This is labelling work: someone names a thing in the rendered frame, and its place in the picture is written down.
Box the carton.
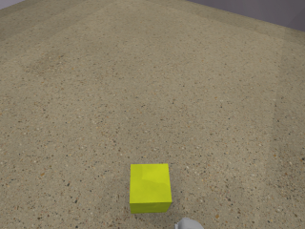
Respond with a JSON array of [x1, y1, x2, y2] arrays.
[[130, 163, 172, 214]]

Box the right robot thigh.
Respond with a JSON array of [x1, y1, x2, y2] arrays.
[[173, 219, 204, 229]]

